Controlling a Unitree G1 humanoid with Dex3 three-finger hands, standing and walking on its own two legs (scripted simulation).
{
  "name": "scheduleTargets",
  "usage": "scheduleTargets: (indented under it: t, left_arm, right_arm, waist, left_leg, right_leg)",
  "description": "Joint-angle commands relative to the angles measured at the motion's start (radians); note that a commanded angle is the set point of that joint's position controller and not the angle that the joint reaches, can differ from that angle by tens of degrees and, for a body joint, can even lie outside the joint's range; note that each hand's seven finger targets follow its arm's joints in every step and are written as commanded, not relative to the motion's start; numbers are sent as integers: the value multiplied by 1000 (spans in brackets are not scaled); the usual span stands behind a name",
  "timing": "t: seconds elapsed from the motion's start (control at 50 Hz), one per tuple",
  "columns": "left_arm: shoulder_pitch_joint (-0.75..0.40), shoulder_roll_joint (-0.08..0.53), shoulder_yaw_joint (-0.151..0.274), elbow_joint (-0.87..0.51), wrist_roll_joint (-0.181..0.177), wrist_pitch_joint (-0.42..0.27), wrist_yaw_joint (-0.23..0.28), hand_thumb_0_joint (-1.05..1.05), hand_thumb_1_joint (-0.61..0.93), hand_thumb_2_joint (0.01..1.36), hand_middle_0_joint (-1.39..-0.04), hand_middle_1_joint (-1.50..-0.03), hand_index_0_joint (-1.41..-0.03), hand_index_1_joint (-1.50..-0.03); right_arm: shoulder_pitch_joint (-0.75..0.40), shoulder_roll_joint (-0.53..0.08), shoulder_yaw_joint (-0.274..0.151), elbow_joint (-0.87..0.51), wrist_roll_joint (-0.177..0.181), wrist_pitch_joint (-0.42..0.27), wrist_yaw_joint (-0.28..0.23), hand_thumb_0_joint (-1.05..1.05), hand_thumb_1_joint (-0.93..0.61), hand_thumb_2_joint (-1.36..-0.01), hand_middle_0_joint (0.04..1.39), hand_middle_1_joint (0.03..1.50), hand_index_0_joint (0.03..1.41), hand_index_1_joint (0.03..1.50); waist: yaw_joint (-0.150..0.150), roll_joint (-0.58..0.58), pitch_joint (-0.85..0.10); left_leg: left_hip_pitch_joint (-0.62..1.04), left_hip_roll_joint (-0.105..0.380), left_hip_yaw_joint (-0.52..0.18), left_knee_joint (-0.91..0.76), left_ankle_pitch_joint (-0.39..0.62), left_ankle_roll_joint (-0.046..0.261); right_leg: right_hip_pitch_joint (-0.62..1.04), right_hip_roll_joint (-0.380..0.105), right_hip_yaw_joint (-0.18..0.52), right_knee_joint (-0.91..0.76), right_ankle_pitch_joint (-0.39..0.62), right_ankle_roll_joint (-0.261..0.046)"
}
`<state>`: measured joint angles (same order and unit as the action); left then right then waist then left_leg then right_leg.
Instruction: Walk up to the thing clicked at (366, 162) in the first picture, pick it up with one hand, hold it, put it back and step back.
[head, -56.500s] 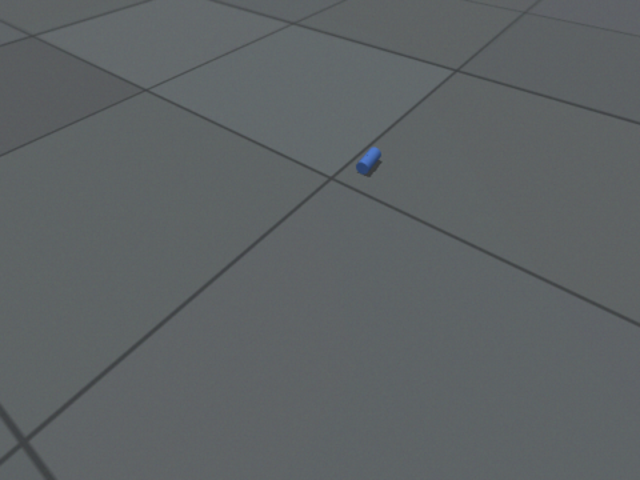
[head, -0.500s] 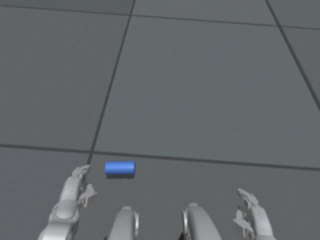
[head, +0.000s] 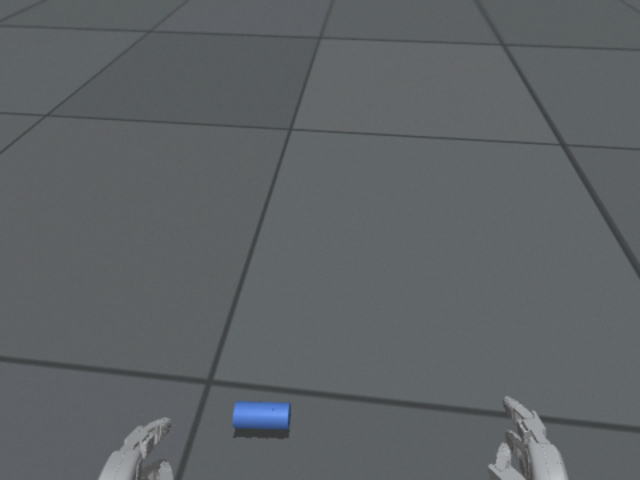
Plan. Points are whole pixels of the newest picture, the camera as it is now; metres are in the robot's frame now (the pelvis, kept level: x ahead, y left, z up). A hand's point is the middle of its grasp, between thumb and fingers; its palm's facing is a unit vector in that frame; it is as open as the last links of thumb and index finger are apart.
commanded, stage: home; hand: left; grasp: from above
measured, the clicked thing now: (262, 415) +0.47 +0.18 -0.68
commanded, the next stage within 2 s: stand in 1.90 s
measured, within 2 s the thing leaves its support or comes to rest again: neither
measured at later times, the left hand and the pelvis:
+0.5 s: hand out of the picture +0.16 +0.18 -0.04, palm faces +0.05 -0.98 -0.20, open 7.4 cm; pelvis +0.00 +0.00 +0.00, yaw +0 degrees
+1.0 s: hand out of the picture +0.16 +0.18 -0.05, palm faces +0.04 -0.98 -0.20, open 7.4 cm; pelvis -0.01 +0.00 +0.00, yaw +0 degrees
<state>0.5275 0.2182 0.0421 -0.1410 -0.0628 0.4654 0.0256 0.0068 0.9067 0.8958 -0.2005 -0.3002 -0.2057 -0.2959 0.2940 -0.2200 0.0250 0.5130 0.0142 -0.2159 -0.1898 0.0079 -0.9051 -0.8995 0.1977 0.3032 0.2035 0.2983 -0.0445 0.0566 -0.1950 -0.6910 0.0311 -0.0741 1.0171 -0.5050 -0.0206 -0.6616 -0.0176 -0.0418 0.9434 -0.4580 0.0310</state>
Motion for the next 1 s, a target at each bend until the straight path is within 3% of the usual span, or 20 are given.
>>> scheduleTargets:
  t: [0.0,0.14,0.36,0.52,0.58,0.66,0.86,0.98]
  left_arm:
    - [-67,98,50,-164,12,-53,-8,0,900,900,-200,-300,-200,-300]
    - [-58,110,57,-183,19,-57,-6,0,900,900,-200,-300,-200,-299]
    - [-46,101,51,-185,14,-60,1,0,900,900,-200,-300,-200,-300]
    - [-48,104,56,-178,12,-58,0,0,900,900,-200,-300,-200,-300]
    - [-49,107,51,-182,16,-58,-2,0,900,900,-200,-300,-200,-300]
    - [-65,107,49,-172,18,-55,-1,0,900,900,-200,-300,-200,-300]
    - [-64,107,46,-188,19,-56,-2,0,900,900,-200,-301,-200,-300]
    - [-56,108,46,-187,15,-57,-3,0,900,900,-200,-300,-200,-300]
  right_arm:
    - [-63,-121,-49,-146,-5,-75,-7,0,-901,-900,200,299,200,299]
    - [-78,-123,-47,-142,-8,-87,0,0,-900,-900,200,300,200,300]
    - [-73,-123,-47,-137,-9,-86,-2,0,-901,-899,200,299,200,299]
    - [-75,-123,-48,-138,-8,-90,-7,0,-901,-899,200,299,200,299]
    - [-68,-125,-50,-132,-9,-91,-7,0,-901,-899,200,299,200,299]
    - [-78,-122,-46,-137,-9,-91,-7,0,-901,-899,200,299,200,299]
    - [-83,-125,-46,-137,-6,-94,-6,0,-901,-899,200,299,200,299]
    - [-71,-123,-48,-132,-8,-97,-7,0,-901,-899,200,299,200,299]
  waist:
    - [-11,-30,-8]
    - [9,8,-20]
    - [3,-3,-64]
    - [7,-30,-33]
    - [5,-12,-48]
    - [3,-31,-2]
    - [6,-3,0]
    - [1,-3,-45]
  left_leg:
    - [68,-37,34,-164,218,33]
    - [78,-37,29,-181,199,26]
    - [88,-33,26,-168,248,25]
    - [61,-37,34,-168,187,31]
    - [77,-35,36,-163,231,28]
    - [49,-35,34,-174,163,32]
    - [52,-30,30,-193,119,30]
    - [74,-28,24,-176,191,27]
  right_leg:
    - [37,32,-36,-150,172,-24]
    - [54,33,-37,-147,151,-27]
    - [70,35,-35,-135,193,-30]
    - [67,30,-29,-156,150,-23]
    - [70,33,-29,-146,184,-26]
    - [56,33,-29,-162,127,-22]
    - [43,35,-31,-160,87,-26]
    - [58,36,-32,-142,147,-27]
